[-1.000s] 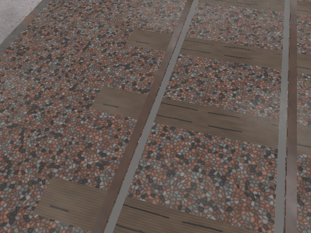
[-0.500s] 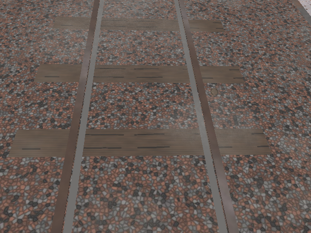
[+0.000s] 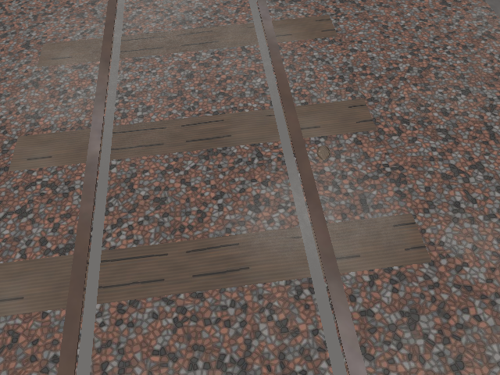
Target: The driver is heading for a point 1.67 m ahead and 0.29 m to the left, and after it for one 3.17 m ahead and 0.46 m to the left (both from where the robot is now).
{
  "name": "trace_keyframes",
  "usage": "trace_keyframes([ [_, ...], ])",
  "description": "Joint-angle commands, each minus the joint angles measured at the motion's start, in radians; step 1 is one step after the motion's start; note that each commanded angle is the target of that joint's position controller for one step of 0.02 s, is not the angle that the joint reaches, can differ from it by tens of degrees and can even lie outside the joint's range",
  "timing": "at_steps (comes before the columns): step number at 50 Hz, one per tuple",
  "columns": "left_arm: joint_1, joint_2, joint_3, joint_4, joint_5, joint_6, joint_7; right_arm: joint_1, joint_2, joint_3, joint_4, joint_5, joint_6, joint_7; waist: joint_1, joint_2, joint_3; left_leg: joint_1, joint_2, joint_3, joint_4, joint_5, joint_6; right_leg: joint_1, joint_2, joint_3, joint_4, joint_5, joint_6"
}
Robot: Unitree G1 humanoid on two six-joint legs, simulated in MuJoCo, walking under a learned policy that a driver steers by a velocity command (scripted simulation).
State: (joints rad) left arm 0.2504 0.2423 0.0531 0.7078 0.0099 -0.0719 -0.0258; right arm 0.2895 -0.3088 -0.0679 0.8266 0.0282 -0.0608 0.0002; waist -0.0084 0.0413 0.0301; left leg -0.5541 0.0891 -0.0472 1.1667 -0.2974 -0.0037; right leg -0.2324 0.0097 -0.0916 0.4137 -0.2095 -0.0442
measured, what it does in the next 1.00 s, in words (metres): walks ahead, turning left: left foot, then right foot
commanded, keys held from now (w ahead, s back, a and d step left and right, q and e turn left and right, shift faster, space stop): q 0.46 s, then no key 0.54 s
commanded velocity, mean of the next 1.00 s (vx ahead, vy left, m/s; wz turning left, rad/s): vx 0.07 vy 0.00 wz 0.32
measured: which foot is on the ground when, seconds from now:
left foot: up 0.00-0.28, down 0.30-1.00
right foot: down 0.00-0.30, up 0.32-0.70, down 0.72-1.00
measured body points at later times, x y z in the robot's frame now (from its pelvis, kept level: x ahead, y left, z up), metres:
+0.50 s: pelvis +0.15 +0.02 -0.01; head +0.20 +0.05 +0.44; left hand +0.26 +0.32 -0.12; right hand +0.37 -0.22 -0.09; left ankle +0.21 +0.11 -0.74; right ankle +0.17 -0.14 -0.67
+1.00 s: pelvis +0.21 -0.02 -0.01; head +0.21 -0.02 +0.44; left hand +0.24 +0.25 -0.12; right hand +0.44 -0.21 -0.11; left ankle +0.19 +0.11 -0.74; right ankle +0.24 -0.14 -0.74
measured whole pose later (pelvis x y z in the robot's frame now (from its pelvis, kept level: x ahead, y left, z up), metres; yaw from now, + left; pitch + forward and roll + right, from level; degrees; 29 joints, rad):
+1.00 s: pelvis +0.21 -0.02 -0.01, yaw +21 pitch -1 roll +0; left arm 0.20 0.22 0.02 0.74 0.02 -0.02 0.00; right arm 0.19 -0.24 -0.05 0.67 -0.02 0.03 -0.01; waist 0.00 0.01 0.02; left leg -0.30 -0.03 -0.09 0.55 -0.24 -0.02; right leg -0.23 0.01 0.01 0.56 -0.31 0.00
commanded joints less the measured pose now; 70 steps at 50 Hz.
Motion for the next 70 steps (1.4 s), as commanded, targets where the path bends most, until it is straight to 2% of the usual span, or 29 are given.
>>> trace_keyframes([
  [1,-0.062,0.119,0.037,-0.043,0.014,-0.037,0.014,0.071,-0.034,-0.016,-0.041,-0.006,0.021,-0.01,-0.039,-0.138,-0.037,-0.04,0.004,-0.035,-0.028,0.105,-0.024,0.042,-0.248,0.075,-0.205,0.63,-0.143],
  [3,-0.081,0.123,0.037,-0.032,0.013,-0.031,0.033,0.014,-0.022,-0.012,-0.075,-0.017,0.022,-0.008,-0.037,-0.131,-0.015,-0.047,-0.004,-0.017,-0.178,0.203,-0.032,0.041,-0.231,0.002,-0.21,0.638,-0.132],
  [7,-0.053,0.165,0.049,-0.004,-0.003,-0.004,0.061,-0.118,0.004,0.002,-0.143,-0.025,0.02,0.029,0.017,-0.114,-0.023,-0.005,-0.014,0.044,-0.434,0.337,-0.019,0.116,-0.246,-0.055,-0.182,0.64,-0.127],
  [11,-0.058,0.196,0.063,0.008,-0.028,0.033,0.07,-0.145,-0.042,-0.017,-0.201,-0.024,0.028,0.061,0.016,-0.113,-0.031,-0.015,-0.032,0.075,-0.509,0.21,0.03,0.225,-0.297,-0.052,-0.069,0.688,-0.115],
  [13,-0.078,0.207,0.069,0.001,-0.038,0.05,0.077,-0.087,-0.071,-0.033,-0.208,-0.024,0.029,0.065,-0.016,-0.117,-0.066,0.074,-0.084,0.118,-0.552,0.136,0.068,0.229,-0.281,-0.063,0.084,0.803,-0.09],
  [14,-0.085,0.195,0.065,-0.002,-0.042,0.056,0.078,-0.004,-0.099,-0.049,-0.192,-0.024,0.024,0.058,-0.061,-0.084,-0.112,0.201,-0.128,0.136,-0.646,0.218,0.099,0.205,-0.232,-0.093,0.243,0.792,-0.056],
  [15,-0.042,0.179,0.057,-0.008,-0.028,0.05,0.074,0.067,-0.175,-0.075,-0.196,-0.029,0.021,0.035,-0.088,0.029,-0.181,0.409,-0.065,-0.002,-0.704,0.607,0.157,0.065,-0.149,-0.106,0.476,0.552,0.014],
  [16,0.021,0.078,0.026,-0.042,0.034,0.044,0.06,0.059,-0.268,-0.087,-0.216,-0.037,0.026,0.013,-0.005,0.266,-0.261,0.684,0.192,-0.373,-0.633,1.115,0.336,-0.283,0.031,-0.079,0.831,-0.41,0.092],
  [17,0.031,0.121,0.022,-0.034,0.014,0.034,0.04,0.059,-0.235,-0.069,-0.246,-0.049,0.021,0.019,-0.035,0.187,-0.459,0.77,0.291,-0.622,-0.719,0.921,0.471,-0.37,0.083,0.177,1.015,-0.516,0.103],
  [18,-0.041,0.175,0.034,-0.043,-0.02,0.035,0.031,-0.007,-0.19,-0.062,-0.265,-0.039,0.022,0.022,-0.051,0.072,-0.384,0.706,0.251,-0.527,-0.76,0.738,0.427,-0.426,0.033,0.22,1.022,-0.431,0.089],
  [20,-0.111,0.165,0.034,-0.049,-0.007,0.052,0.047,-0.1,-0.119,-0.041,-0.275,-0.004,0.036,0.011,-0.011,-0.052,-0.202,0.489,0.159,-0.385,-0.803,0.473,0.314,-0.438,-0.031,0.203,0.871,-0.297,0.087],
  [22,-0.1,0.156,0.036,-0.049,-0.003,0.072,0.053,-0.147,-0.12,-0.039,-0.289,-0.021,0.052,0.002,0.033,0.002,-0.148,0.319,0.088,-0.32,-0.84,0.396,0.27,-0.32,-0.027,0.18,0.726,-0.242,0.093],
  [24,-0.071,0.124,0.027,-0.03,-0.006,0.075,0.057,-0.147,-0.136,-0.047,-0.294,-0.034,0.058,-0.008,0.036,0.04,-0.162,0.294,0.067,-0.282,-0.837,0.436,0.265,-0.267,-0.009,0.158,0.606,-0.227,0.113],
  [27,-0.072,0.11,0.018,-0.016,-0.007,0.081,0.061,-0.139,-0.143,-0.049,-0.29,-0.032,0.066,-0.023,0.015,0.06,-0.198,0.272,0.059,-0.26,-0.826,0.354,0.253,-0.2,-0.018,0.153,0.492,-0.16,0.129],
  [32,-0.105,0.12,0.022,-0.031,-0.011,0.076,0.052,-0.144,-0.119,-0.032,-0.285,-0.042,0.082,-0.017,-0.017,0.111,-0.154,0.241,0.06,-0.315,-0.828,0.072,0.225,-0.147,-0.026,0.138,0.351,-0.14,0.11],
  [35,-0.054,0.096,0.019,-0.016,-0.004,0.057,0.033,-0.147,-0.078,-0.011,-0.275,-0.035,0.088,-0.014,0.021,0.104,-0.135,0.213,0.024,-0.305,-0.772,0.024,0.166,0.0,-0.013,0.102,0.076,-0.008,0.064],
  [36,-0.048,0.121,0.022,-0.022,0.013,0.051,0.03,-0.105,-0.051,-0.002,-0.262,-0.039,0.083,-0.014,0.01,0.056,-0.127,0.176,-0.015,-0.272,-0.725,-0.021,0.111,0.059,-0.077,0.162,0.014,0.048,0.035],
  [37,-0.049,0.194,0.033,-0.037,0.031,0.048,0.033,-0.053,-0.021,0.005,-0.26,-0.053,0.075,-0.012,-0.037,-0.125,-0.125,0.121,-0.121,-0.159,-0.567,-0.13,0.046,0.084,-0.244,0.339,-0.045,0.155,-0.035],
  [38,-0.091,0.184,0.028,-0.021,0.04,0.049,0.031,-0.096,-0.049,-0.005,-0.286,-0.043,0.066,-0.012,-0.053,-0.295,-0.069,0.144,-0.149,-0.062,-0.549,-0.162,0.011,-0.072,-0.321,0.463,-0.114,0.093,-0.143],
  [39,-0.167,0.134,0.014,-0.053,0.034,0.042,0.032,-0.121,-0.085,-0.015,-0.275,-0.048,0.062,-0.015,-0.046,-0.251,-0.05,0.214,-0.113,-0.065,-0.515,-0.109,-0.008,-0.114,-0.29,0.429,-0.122,0.046,-0.142],
  [42,-0.136,0.139,0.014,-0.034,0.002,0.032,0.037,-0.151,-0.032,-0.007,-0.259,-0.057,0.074,-0.012,-0.022,-0.204,-0.057,0.298,-0.102,-0.048,-0.623,0.082,-0.018,-0.071,-0.183,0.305,-0.062,0.016,-0.051],
  [43,-0.111,0.13,0.009,-0.026,0.004,0.031,0.036,-0.15,-0.016,-0.001,-0.258,-0.054,0.076,-0.009,-0.022,-0.192,-0.06,0.332,-0.09,-0.056,-0.652,0.133,-0.014,-0.069,-0.162,0.281,-0.045,0.025,-0.032],
  [45,-0.05,0.114,0.003,-0.021,0.01,0.029,0.032,-0.141,-0.039,-0.005,-0.249,-0.047,0.079,-0.008,0.006,-0.139,-0.068,0.361,-0.082,-0.073,-0.645,0.16,0.008,-0.084,-0.118,0.242,-0.04,-0.042,-0.002],
  [53,-0.053,0.094,-0.002,-0.031,0.002,0.04,0.034,-0.127,-0.021,-0.006,-0.219,-0.043,0.061,-0.013,0.018,-0.012,-0.062,0.316,-0.066,-0.101,-0.667,0.226,0.015,-0.02,-0.065,0.163,0.047,0.004,0.01],
  [64,-0.055,0.073,-0.004,-0.011,-0.001,0.04,0.028,-0.105,-0.01,-0.006,-0.2,-0.041,0.063,-0.03,0.01,-0.032,-0.059,0.344,-0.062,-0.106,-0.657,0.25,0.016,-0.026,-0.051,0.148,0.053,0.028,0.02],
  [65,-0.038,0.067,-0.005,-0.001,0.001,0.041,0.029,-0.089,0.0,-0.003,-0.189,-0.042,0.065,-0.031,0.01,-0.039,-0.078,0.355,-0.074,-0.093,-0.658,0.169,0.017,-0.022,-0.045,0.143,0.039,-0.058,0.018],
  [67,-0.021,0.1,0.006,0.009,-0.009,0.047,0.035,-0.076,-0.008,-0.008,-0.181,-0.034,0.067,-0.034,0.014,-0.085,-0.028,0.285,-0.126,-0.036,-0.612,-0.135,0.027,-0.054,-0.05,0.176,0.0,-0.34,-0.023],
  [68,-0.008,0.118,0.012,0.011,-0.015,0.048,0.04,-0.08,-0.009,-0.008,-0.185,-0.029,0.059,-0.034,0.021,-0.121,0.022,0.21,-0.141,-0.01,-0.577,-0.228,0.029,-0.064,-0.088,0.242,-0.046,-0.476,-0.06],
  [70,0.042,0.162,0.024,0.023,-0.022,0.039,0.047,-0.112,0.014,-0.004,-0.203,-0.008,0.023,-0.025,0.038,-0.202,0.094,0.076,-0.14,0.061,-0.439,-0.17,0.028,-0.025,-0.246,0.464,-0.173,-0.637,-0.156],
])
Keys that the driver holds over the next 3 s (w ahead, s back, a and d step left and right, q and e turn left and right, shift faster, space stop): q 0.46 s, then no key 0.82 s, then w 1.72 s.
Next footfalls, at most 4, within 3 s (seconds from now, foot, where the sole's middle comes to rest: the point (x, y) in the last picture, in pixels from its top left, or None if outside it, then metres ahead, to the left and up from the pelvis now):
0.30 left None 0.25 0.12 -0.78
0.72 right None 0.28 -0.12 -0.78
1.98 right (262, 307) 0.66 0.02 -0.78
2.52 left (156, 251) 0.86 0.35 -0.78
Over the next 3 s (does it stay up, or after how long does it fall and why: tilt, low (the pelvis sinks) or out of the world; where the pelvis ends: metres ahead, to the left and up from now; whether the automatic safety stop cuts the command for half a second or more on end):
stays up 0.98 0.27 -0.01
